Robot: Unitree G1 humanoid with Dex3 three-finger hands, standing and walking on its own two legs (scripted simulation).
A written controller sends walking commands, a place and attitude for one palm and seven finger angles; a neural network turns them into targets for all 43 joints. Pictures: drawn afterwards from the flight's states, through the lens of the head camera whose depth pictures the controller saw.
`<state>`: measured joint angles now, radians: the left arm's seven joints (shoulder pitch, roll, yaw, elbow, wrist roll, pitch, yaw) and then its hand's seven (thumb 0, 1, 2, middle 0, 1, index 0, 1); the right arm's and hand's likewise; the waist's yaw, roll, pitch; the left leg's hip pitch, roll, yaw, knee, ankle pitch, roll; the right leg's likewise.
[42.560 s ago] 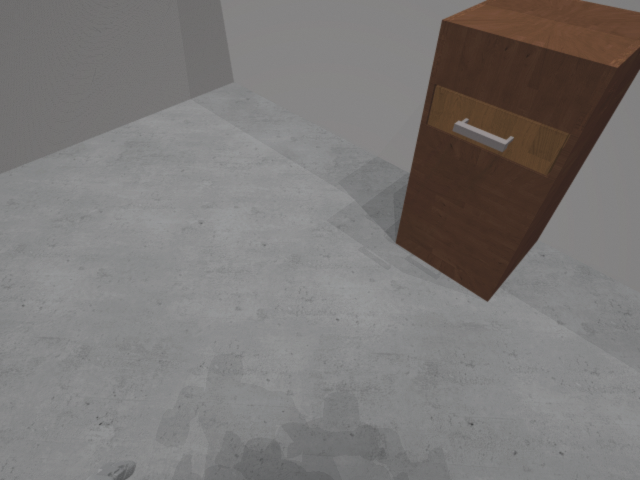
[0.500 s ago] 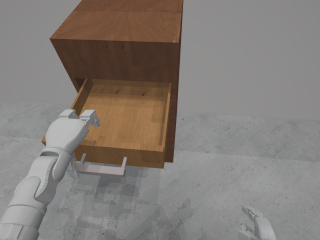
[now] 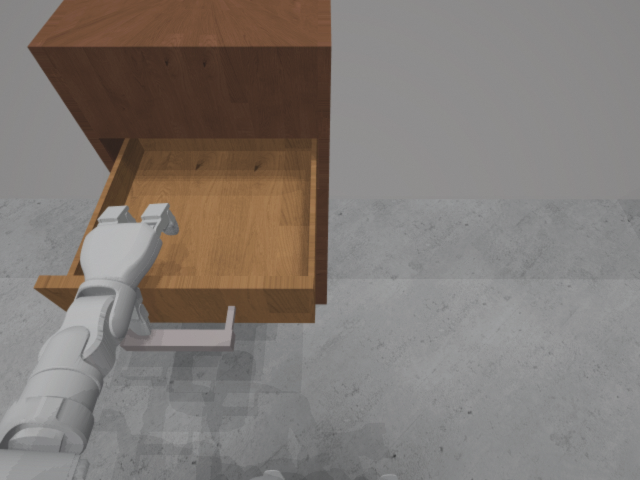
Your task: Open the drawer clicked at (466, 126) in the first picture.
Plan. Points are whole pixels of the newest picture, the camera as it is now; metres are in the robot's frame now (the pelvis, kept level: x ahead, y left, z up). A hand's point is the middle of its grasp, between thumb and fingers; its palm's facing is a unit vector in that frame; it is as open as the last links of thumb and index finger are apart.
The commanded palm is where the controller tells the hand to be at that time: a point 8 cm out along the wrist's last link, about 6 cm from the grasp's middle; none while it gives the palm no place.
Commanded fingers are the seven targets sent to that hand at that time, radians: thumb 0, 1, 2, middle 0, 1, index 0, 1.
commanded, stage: move the hooked fingers above the handle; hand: left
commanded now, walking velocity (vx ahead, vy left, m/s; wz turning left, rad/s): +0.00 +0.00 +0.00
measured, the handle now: (182, 326) +0.33 +0.22 -0.08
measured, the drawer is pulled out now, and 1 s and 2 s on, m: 0.30 0.25 0.25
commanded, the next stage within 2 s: none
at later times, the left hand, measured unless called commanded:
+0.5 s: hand (175, 250) +0.43 +0.23 -0.02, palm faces -0.05 +0.05 -1.00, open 14.4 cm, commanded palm +0.42 +0.22 -0.01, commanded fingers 0.00 -0.50 0.30 -0.30 -1.20 -0.30 -1.20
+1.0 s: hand (182, 239) +0.45 +0.23 -0.03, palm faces -0.07 +0.09 -0.99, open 14.2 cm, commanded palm +0.44 +0.20 -0.03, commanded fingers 0.00 -0.50 0.30 -0.30 -1.20 -0.30 -1.20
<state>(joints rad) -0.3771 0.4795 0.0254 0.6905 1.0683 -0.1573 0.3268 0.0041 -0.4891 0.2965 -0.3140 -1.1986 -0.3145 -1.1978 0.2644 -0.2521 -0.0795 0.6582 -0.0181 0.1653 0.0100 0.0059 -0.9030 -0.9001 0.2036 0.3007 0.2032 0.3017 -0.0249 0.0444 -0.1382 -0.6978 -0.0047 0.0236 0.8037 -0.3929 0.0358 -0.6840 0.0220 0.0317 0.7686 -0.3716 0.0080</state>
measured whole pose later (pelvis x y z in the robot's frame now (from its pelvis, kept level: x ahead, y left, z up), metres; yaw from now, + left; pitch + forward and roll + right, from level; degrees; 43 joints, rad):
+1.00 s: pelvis -0.07 -0.01 -0.08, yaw +1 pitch +27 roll -2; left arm -1.00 0.59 -0.12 1.12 1.11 -0.02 0.24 0.00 -0.58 0.32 -0.32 -1.20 -0.32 -1.20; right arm 0.32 -0.26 0.00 0.64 0.00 0.12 -0.02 0.00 -0.90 -0.90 0.21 0.30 0.20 0.30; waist -0.13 0.05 -0.20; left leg -1.25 0.00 -0.01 1.22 -0.44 0.02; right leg -1.23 0.03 -0.01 1.19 -0.44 0.00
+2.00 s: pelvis -0.05 +0.00 -0.07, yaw +0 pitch +27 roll -2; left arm -0.90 0.54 -0.09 1.01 1.09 -0.08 0.24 -0.03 -0.61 0.29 -0.32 -1.20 -0.32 -1.20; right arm 0.31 -0.25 0.00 0.61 0.01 0.17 -0.03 0.00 -0.90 -0.90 0.21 0.30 0.21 0.30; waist -0.10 0.04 -0.23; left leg -1.20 0.00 0.00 1.20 -0.48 0.04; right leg -1.17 0.02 0.00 1.16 -0.46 0.01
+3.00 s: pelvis -0.02 +0.00 -0.06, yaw -1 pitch +27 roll -1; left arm -0.76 0.52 -0.04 0.95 1.09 -0.12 0.29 -0.03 -0.61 0.29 -0.32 -1.20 -0.32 -1.20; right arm 0.30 -0.27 -0.01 0.59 0.02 0.18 -0.02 0.00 -0.90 -0.90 0.21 0.30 0.21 0.30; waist -0.07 0.04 -0.24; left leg -1.09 0.01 0.03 1.12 -0.49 0.04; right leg -1.09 0.03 0.03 1.10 -0.47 0.01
